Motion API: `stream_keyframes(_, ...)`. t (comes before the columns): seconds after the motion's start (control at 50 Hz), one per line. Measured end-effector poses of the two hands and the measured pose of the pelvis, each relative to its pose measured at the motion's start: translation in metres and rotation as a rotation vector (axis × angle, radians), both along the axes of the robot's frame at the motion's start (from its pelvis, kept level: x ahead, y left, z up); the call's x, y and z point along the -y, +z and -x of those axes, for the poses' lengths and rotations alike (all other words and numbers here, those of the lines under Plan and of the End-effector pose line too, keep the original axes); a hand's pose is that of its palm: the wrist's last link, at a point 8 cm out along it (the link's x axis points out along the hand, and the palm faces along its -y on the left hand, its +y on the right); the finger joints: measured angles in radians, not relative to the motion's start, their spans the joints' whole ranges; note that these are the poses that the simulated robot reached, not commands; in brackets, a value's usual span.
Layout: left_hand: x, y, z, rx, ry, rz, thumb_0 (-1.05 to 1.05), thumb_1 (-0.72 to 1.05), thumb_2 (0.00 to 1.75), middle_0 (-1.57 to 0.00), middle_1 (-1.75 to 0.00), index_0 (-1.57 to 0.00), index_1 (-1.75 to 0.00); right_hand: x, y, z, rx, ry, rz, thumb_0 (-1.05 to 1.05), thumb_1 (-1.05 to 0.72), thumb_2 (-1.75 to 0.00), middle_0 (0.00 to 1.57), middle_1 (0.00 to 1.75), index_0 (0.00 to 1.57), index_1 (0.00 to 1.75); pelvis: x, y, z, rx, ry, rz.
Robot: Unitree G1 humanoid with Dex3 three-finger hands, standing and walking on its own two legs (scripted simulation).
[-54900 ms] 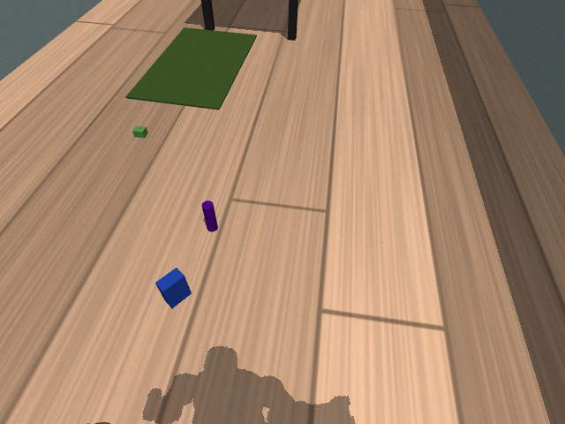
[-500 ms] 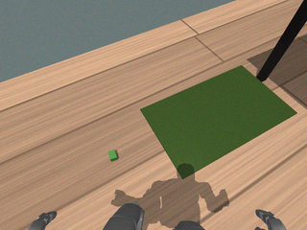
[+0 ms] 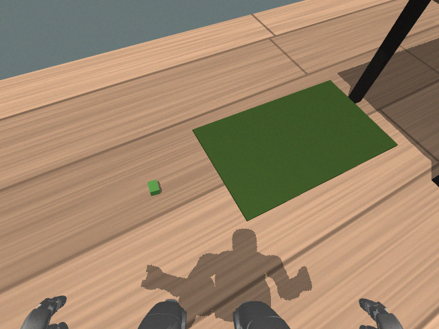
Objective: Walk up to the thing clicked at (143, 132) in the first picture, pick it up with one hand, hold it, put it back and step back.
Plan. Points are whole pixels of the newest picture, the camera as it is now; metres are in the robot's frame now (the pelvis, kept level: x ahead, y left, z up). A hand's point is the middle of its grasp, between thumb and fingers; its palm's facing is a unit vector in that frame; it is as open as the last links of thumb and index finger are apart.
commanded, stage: step back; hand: left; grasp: from above
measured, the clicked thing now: (153, 187) +0.71 +0.30 -0.74
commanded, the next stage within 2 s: stand in 1.72 s
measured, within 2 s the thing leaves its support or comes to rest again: neither
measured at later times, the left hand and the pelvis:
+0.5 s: hand out of the picture -0.07 +0.25 -0.15, palm faces +0.08 -0.91 -0.42, open 7.3 cm; pelvis -0.18 -0.03 -0.01, yaw +4 degrees
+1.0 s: hand out of the picture -0.27 +0.23 -0.14, palm faces +0.07 -0.92 -0.40, open 7.4 cm; pelvis -0.29 -0.04 +0.00, yaw +2 degrees
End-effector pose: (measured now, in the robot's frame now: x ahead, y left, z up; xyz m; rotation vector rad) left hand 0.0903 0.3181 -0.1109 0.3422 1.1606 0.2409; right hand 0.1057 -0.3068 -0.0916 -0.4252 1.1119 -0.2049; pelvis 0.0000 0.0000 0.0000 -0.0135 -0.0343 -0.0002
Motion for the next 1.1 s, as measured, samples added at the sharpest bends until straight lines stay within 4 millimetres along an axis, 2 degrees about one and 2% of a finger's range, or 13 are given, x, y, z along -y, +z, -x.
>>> stream_keyframes(0.12, 0.022, -0.004, 0.056, -0.035, -0.017, -0.031, 0.01, 0.91, 0.9, -0.2, -0.3, -0.21, -0.3, 0.029, -0.02, 0.027, 0.058, -0.002, -0.025, 0.0, -0.9, -0.9, 0.21, 0.3, 0.2, 0.3, 0.022, -0.015, 0.048, 0.012, -0.027, 0.013)
stream_keyframes(0.2, 0.038, 0.009, 0.099, -0.046, -0.002, -0.025, 0.01, 0.91, 0.9, -0.2, -0.3, -0.21, -0.3, 0.038, -0.022, 0.058, 0.025, -0.034, -0.046, 0.0, -0.9, -0.9, 0.21, 0.3, 0.2, 0.3, 0.031, -0.007, 0.072, 0.013, -0.022, -0.026)
stream_keyframes(0.24, 0.042, 0.015, 0.114, -0.047, 0.011, -0.032, 0.01, 0.91, 0.9, -0.21, -0.3, -0.21, -0.3, 0.04, -0.021, 0.076, 0.011, -0.035, -0.054, 0.01, -0.9, -0.9, 0.21, 0.3, 0.2, 0.3, 0.033, -0.002, 0.083, 0.007, -0.012, -0.043)
stream_keyframes(0.36, 0.039, 0.023, 0.138, 0.023, 0.019, -0.062, 0.01, 0.9, 0.9, -0.21, -0.3, -0.21, -0.3, 0.041, -0.027, 0.133, -0.08, 0.0, -0.04, 0.01, -0.9, -0.9, 0.21, 0.3, 0.2, 0.3, 0.035, -0.001, 0.122, -0.002, 0.039, -0.045)
stream_keyframes(0.46, 0.026, 0.01, 0.162, 0.086, 0.031, -0.05, 0.01, 0.9, 0.9, -0.21, -0.3, -0.21, -0.3, 0.031, -0.032, 0.172, -0.119, 0.036, -0.02, 0.01, -0.9, -0.9, 0.21, 0.3, 0.2, 0.3, 0.029, -0.012, 0.163, 0.004, 0.089, -0.037)
stream_keyframes(0.54, 0.024, 0.004, 0.192, 0.058, 0.044, -0.029, 0.01, 0.91, 0.9, -0.2, -0.3, -0.21, -0.3, 0.022, -0.022, 0.203, -0.108, 0.042, -0.032, 0.01, -0.9, -0.9, 0.21, 0.3, 0.2, 0.3, 0.026, -0.008, 0.193, 0.026, 0.077, -0.028)
stream_keyframes(0.6, 0.026, 0.005, 0.215, 0.043, 0.056, -0.014, 0.01, 0.91, 0.9, -0.2, -0.3, -0.21, -0.3, 0.021, -0.012, 0.219, -0.082, 0.041, -0.028, 0.01, -0.9, -0.9, 0.21, 0.3, 0.2, 0.3, 0.029, -0.001, 0.212, 0.021, 0.065, -0.01)
stream_keyframes(0.68, 0.033, 0.004, 0.255, 0.013, 0.044, -0.003, 0.01, 0.91, 0.9, -0.2, -0.3, -0.21, -0.3, 0.027, -0.005, 0.232, -0.022, 0.037, -0.027, 0.01, -0.9, -0.9, 0.21, 0.3, 0.2, 0.3, 0.034, 0.001, 0.237, 0.01, 0.037, -0.002)
stream_keyframes(0.78, 0.046, -0.002, 0.307, -0.052, 0.02, -0.016, 0.01, 0.91, 0.9, -0.2, -0.3, -0.21, -0.3, 0.045, -0.011, 0.25, 0.054, 0.017, -0.042, 0.0, -0.9, -0.9, 0.21, 0.3, 0.2, 0.3, 0.045, -0.007, 0.266, 0.015, -0.011, 0.007)
stream_keyframes(0.86, 0.056, 0.005, 0.345, -0.078, 0.042, -0.012, 0.01, 0.91, 0.9, -0.2, -0.3, -0.21, -0.3, 0.051, -0.014, 0.278, 0.023, -0.018, -0.062, 0.0, -0.9, -0.9, 0.21, 0.3, 0.2, 0.3, 0.05, -0.001, 0.279, 0.025, -0.018, -0.002)
stream_keyframes(0.96, 0.052, 0.011, 0.365, -0.065, 0.077, -0.012, 0.01, 0.9, 0.9, -0.21, -0.3, -0.21, -0.3, 0.051, -0.02, 0.313, -0.059, -0.022, -0.069, 0.01, -0.9, -0.9, 0.21, 0.3, 0.2, 0.3, 0.045, 0.003, 0.286, 0.022, 0.017, -0.015)
stream_keyframes(1.04, 0.037, 0.008, 0.365, -0.044, 0.093, -0.009, 0.01, 0.9, 0.9, -0.21, -0.3, -0.21, -0.3, 0.043, -0.023, 0.331, -0.121, -0.013, -0.061, 0.01, -0.9, -0.9, 0.21, 0.3, 0.2, 0.3, 0.035, 0.0, 0.289, 0.02, 0.056, -0.026)
stream_keyframes(1.1, 0.029, 0.005, 0.36, -0.053, 0.086, -0.004, 0.01, 0.91, 0.9, -0.21, -0.3, -0.21, -0.3, 0.032, -0.022, 0.337, -0.112, -0.023, -0.066, 0.01, -0.9, -0.9, 0.21, 0.3, 0.2, 0.3, 0.029, 0.0, 0.29, 0.02, 0.044, -0.04)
